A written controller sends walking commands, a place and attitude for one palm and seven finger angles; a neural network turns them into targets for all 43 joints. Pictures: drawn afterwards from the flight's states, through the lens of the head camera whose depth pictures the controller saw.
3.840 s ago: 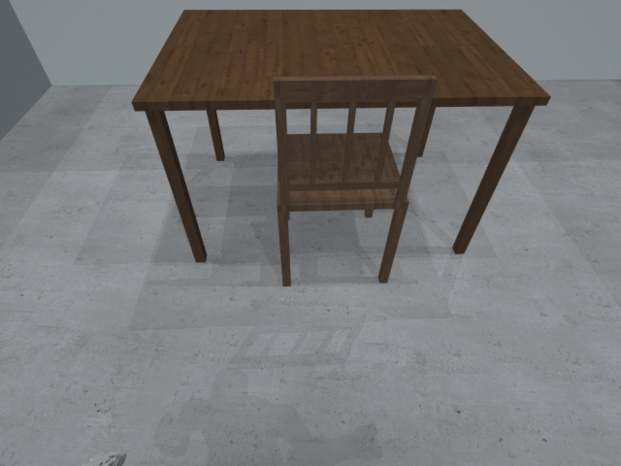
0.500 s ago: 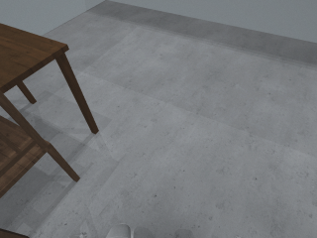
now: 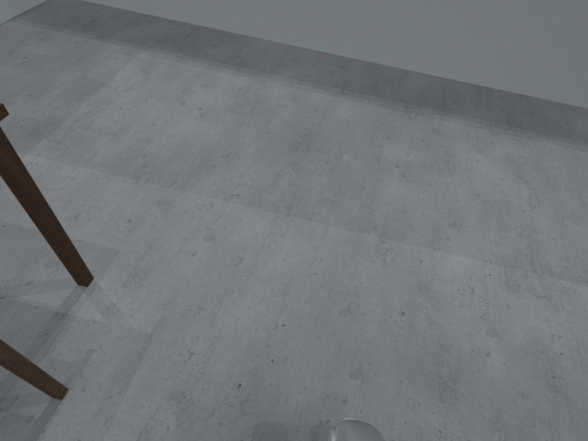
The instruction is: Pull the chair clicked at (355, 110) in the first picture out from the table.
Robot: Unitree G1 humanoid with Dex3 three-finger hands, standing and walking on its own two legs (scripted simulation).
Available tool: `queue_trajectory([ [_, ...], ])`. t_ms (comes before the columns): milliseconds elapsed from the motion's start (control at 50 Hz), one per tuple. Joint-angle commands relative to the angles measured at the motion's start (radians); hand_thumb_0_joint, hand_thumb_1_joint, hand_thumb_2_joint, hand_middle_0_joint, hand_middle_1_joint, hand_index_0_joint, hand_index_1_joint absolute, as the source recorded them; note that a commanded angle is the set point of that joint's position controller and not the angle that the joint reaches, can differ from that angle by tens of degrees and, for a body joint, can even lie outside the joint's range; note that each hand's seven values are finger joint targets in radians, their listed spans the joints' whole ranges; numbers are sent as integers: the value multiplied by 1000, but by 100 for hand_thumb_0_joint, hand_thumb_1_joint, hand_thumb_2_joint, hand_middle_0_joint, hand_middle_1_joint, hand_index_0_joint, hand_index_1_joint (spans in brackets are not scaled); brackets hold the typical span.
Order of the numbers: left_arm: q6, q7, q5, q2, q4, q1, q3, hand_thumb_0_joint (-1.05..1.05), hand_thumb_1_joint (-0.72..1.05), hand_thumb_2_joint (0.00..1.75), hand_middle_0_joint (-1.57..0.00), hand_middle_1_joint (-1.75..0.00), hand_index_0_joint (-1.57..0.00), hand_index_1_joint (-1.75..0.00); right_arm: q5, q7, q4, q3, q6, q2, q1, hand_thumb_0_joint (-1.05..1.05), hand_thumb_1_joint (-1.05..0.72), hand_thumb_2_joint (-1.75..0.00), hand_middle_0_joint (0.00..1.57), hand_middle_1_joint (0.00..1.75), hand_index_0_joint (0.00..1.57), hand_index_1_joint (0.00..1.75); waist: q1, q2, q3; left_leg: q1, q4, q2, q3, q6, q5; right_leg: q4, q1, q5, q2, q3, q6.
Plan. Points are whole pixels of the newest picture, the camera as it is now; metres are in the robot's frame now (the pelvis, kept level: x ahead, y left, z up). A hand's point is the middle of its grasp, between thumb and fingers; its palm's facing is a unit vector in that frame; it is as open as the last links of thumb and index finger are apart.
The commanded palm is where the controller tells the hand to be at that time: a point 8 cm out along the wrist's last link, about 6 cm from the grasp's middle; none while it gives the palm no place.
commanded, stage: walk to a spot facing it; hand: left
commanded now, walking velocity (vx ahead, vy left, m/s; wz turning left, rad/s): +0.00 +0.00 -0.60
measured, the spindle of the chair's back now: out of the picture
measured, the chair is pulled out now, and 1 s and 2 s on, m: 0.00 0.00 0.00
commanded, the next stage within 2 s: turn to face it in 0.28 s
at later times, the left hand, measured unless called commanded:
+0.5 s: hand (235, 391) +0.21 +0.10 -0.15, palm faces -0.27 -0.92 -0.27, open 7.4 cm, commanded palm none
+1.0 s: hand (177, 437) +0.14 +0.18 -0.17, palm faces -0.01 -0.97 -0.26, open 7.3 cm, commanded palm none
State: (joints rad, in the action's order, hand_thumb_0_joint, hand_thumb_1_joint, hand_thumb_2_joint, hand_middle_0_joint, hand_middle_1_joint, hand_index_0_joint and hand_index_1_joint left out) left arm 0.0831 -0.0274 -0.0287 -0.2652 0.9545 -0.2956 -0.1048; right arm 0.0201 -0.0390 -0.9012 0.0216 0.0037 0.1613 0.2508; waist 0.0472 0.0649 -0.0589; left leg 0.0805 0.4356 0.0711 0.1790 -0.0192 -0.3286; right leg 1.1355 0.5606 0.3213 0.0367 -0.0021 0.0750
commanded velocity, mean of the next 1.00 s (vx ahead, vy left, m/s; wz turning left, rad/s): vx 0.02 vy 0.00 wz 0.18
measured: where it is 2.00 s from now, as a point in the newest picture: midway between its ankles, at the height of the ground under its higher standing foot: outside the picture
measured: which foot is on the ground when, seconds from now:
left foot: down 0.00-0.22, up 0.24-0.66, down 0.68-1.00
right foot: up 0.00-0.20, down 0.22-0.70, up 0.72-1.00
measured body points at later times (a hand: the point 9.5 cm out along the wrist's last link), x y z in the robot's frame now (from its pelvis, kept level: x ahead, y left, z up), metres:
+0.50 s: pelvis +0.05 -0.05 +0.00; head +0.06 -0.08 +0.44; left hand +0.23 +0.15 -0.13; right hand +0.03 -0.31 -0.16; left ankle +0.10 +0.12 -0.66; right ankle +0.05 -0.14 -0.74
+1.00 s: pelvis +0.07 -0.03 +0.00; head +0.12 -0.03 +0.45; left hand +0.15 +0.23 -0.15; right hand +0.08 -0.27 -0.15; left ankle +0.13 +0.07 -0.74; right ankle +0.03 -0.18 -0.69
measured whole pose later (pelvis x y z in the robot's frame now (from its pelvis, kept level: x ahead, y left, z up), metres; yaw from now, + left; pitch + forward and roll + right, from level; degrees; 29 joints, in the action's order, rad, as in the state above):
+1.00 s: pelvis +0.07 -0.03 +0.00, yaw -3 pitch +2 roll -2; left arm 0.06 0.03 -0.01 -0.23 0.97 -0.19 -0.09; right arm 0.02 -0.01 -0.98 0.06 -0.02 0.17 0.26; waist -0.02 -0.01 -0.08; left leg 0.32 0.45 -0.02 -0.06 -0.03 -0.15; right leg 0.88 0.39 0.46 0.03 0.00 0.07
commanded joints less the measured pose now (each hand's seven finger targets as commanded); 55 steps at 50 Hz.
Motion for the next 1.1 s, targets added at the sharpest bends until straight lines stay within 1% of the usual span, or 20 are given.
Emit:
queue_trajectory([
  [0, -26, -9, 7, -6, -99, 109, 7, 0, 90, 90, -20, -30, -20, -30, 1, -7, 29, 54, 19, 185, 66, 0, -90, -90, 20, 30, 20, 30, -58, -256, -30, -54, -89, 239, -66, -98, 636, -117, 89, -18, 26, 54, 1],
  [120, -50, -8, 5, 1, -125, 186, 15, 0, 90, 90, -20, -30, -20, -30, 9, 4, -2, 81, 10, 215, 107, 0, -90, -90, 20, 30, 20, 30, -87, -283, 18, -97, 32, 277, 8, -79, 755, -392, -70, 34, -9, 127, -46],
  [160, -66, -3, 2, -27, -112, 108, 8, 0, 90, 90, -20, -30, -20, -30, 3, 10, 3, 87, 9, 224, 101, 0, -90, -90, 20, 30, 20, 30, -40, -236, 81, -75, 185, 269, 42, -38, 837, -534, -227, -44, -41, 147, -68],
  [180, -82, 1, 0, -68, -85, 3, -3, 0, 90, 90, -20, -30, -20, -30, -6, 16, 15, 88, 10, 226, 92, 0, -90, -90, 20, 30, 20, 30, 20, -164, 153, 28, 366, 258, 65, 10, 748, -665, -439, -204, -15, 109, -89],
  [200, -101, 16, -4, -188, -57, -90, -25, 0, 90, 90, -20, -30, -20, -30, -18, 28, 43, 73, 7, 164, 107, 0, -90, -90, 20, 30, 20, 30, 51, 122, 263, 334, 635, 147, 82, 72, 168, -673, -742, -593, 226, -206, -183],
  [220, -95, 30, 20, -258, -43, -142, -43, 0, 90, 90, -20, -30, -20, -30, -19, 18, 82, 60, 3, 129, 58, 0, -90, -90, 20, 30, 20, 30, 62, 230, 325, 495, 883, 20, -28, 101, -338, -652, -783, -1060, 401, -441, -308],
  [240, -85, 45, 28, -228, -54, -122, -39, 0, 90, 90, -20, -30, -20, -30, -20, 3, 94, 60, -3, 148, 25, 0, -90, -90, 20, 30, 20, 30, 57, 100, 307, 497, 905, 63, -166, 81, -300, -664, -726, -996, 399, -362, -348],
  [280, -76, 50, 27, -165, -83, 4, -22, 0, 90, 90, -20, -30, -20, -30, -10, 11, 72, 59, -12, 144, -30, 0, -90, -90, 20, 30, 20, 30, 19, 68, 174, 515, 871, 98, -172, 90, -164, -728, -567, -632, 270, -303, -290],
  [360, -85, 45, 12, -129, -126, 138, -5, 0, 90, 90, -20, -30, -20, -30, 10, 23, 20, 61, -36, 135, 66, 0, -90, -90, 20, 30, 20, 30, -71, 54, 75, 418, 746, 80, -145, 109, -30, -843, -296, -255, 177, -201, -235],
  [460, -97, 46, 7, -77, -91, 94, 19, 0, 90, 90, -20, -30, -20, -30, 7, 27, -31, 45, -32, 110, 94, 0, -90, -90, 20, 30, 20, 30, -73, 80, 75, 384, 620, 41, -146, 89, 32, -871, -298, -184, 147, -140, -217],
  [560, -100, 54, 1, -69, -54, 65, 30, 0, 90, 90, -20, -30, -20, -30, -8, 29, -38, 28, -11, 73, 32, 0, -90, -90, 20, 30, 20, 30, -36, 88, 35, 266, 279, 5, -124, 73, -29, -852, -324, -214, 188, -110, -228],
  [620, -91, 62, 17, -61, -36, 60, 28, 0, 90, 90, -20, -30, -20, -30, -7, 26, -67, 26, -7, 80, 78, 0, -90, -90, 20, 30, 20, 30, -54, 42, 28, 133, 87, -2, -116, 64, 131, -758, -285, -234, 190, -65, -176],
  [640, -83, 61, 18, -43, -30, 48, 28, 0, 90, 90, -20, -30, -20, -30, -9, 28, -73, 30, -3, 105, 97, 0, -90, -90, 20, 30, 20, 30, -55, -67, 25, 92, 24, 32, -178, 47, 224, -676, -250, -173, 159, -31, -138],
  [680, -72, 60, 24, 22, -48, 28, 32, 0, 90, 90, -20, -30, -20, -30, 5, 26, -54, 50, -7, 203, 106, 0, -90, -90, 20, 30, 20, 30, -47, -338, -12, 182, -120, 275, -498, -101, 419, -444, -187, 112, 8, 107, -44],
  [720, -64, 61, 9, 4, -53, 88, 19, 0, 90, 90, -20, -30, -20, -30, 10, 13, -59, 51, -7, 183, 93, 0, -90, -90, 20, 30, 20, 30, -63, -361, -29, 226, -210, 254, -560, -160, 303, -160, -124, 221, 7, 28, -48],
  [840, -69, 46, 17, 6, -56, 111, 14, 0, 90, 90, -20, -30, -20, -30, 2, 8, -32, 70, -5, 203, 69, 0, -90, -90, 20, 30, 20, 30, -73, -171, 124, 31, -109, 169, -449, -152, 439, -142, -50, 124, 7, 6, -17],
  [940, -66, 50, 21, 9, -79, 145, 14, 0, 90, 90, -20, -30, -20, -30, 3, 13, -34, 91, -15, 228, 87, 0, -90, -90, 20, 30, 20, 30, -97, -217, 155, -4, -84, 156, -517, -160, 469, -269, -80, 146, -17, 3, -5],
  [1020, -62, 55, 29, -4, -70, 71, 11, 0, 90, 90, -20, -30, -20, -30, 5, 20, 0, 104, -30, 246, 4, 0, -90, -90, 20, 30, 20, 30, -60, -254, 144, 147, -76, 115, -559, -135, 356, -461, -260, 91, -47, 12, -18],
  [1060, -68, 59, 27, -29, -50, -11, 2, 0, 90, 90, -20, -30, -20, -30, -1, 27, 21, 108, -37, 237, -46, 0, -90, -90, 20, 30, 20, 30, -16, -215, 146, 281, -43, 60, -542, -84, 201, -673, -444, -55, -41, 31, -26],
  [1080, -73, 65, 19, -78, -47, -51, -9, 0, 90, 90, -20, -30, -20, -30, -9, 32, 33, 106, -41, 198, -48, 0, -90, -90, 20, 30, 20, 30, 2, -103, 151, 420, 52, -7, -490, -29, 47, -817, -580, -34, 61, -52, -54],
])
